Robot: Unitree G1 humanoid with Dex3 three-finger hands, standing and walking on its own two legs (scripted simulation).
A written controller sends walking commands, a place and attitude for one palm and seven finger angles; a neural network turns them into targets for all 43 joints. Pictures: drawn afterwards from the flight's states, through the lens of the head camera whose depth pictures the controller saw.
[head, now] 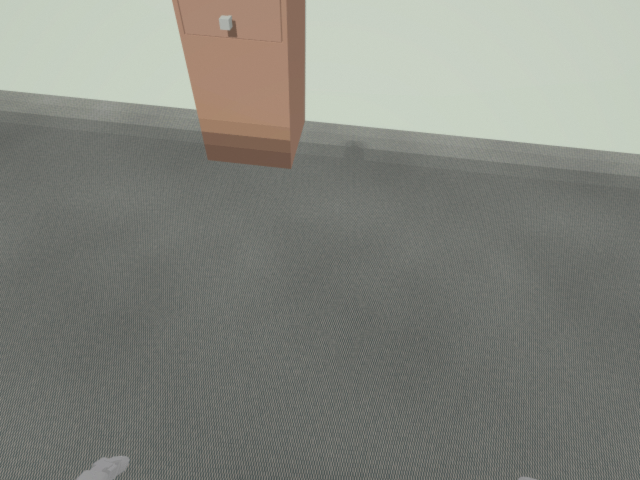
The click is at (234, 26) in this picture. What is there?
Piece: drawer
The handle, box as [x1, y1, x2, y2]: [219, 15, 232, 29]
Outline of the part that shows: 221,15 219,18 220,29 230,29 232,26 231,16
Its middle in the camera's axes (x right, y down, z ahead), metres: -0.35 -0.82 +1.45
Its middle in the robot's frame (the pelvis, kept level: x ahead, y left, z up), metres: +1.61 +0.43 -0.07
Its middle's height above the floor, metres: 0.70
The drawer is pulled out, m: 0.00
